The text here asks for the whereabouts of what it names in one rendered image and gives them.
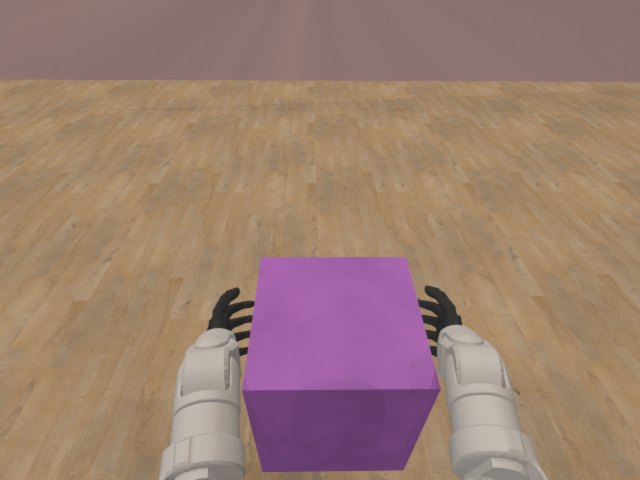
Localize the robot right forearm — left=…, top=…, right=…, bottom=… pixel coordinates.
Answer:
left=437, top=325, right=548, bottom=480

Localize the left robot hand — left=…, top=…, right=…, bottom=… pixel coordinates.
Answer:
left=207, top=287, right=255, bottom=356

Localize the right robot hand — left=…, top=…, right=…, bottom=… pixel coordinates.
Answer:
left=418, top=286, right=462, bottom=357

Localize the carton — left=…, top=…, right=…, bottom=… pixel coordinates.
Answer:
left=242, top=257, right=441, bottom=472

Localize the robot left forearm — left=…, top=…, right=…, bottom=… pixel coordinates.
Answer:
left=158, top=328, right=246, bottom=480

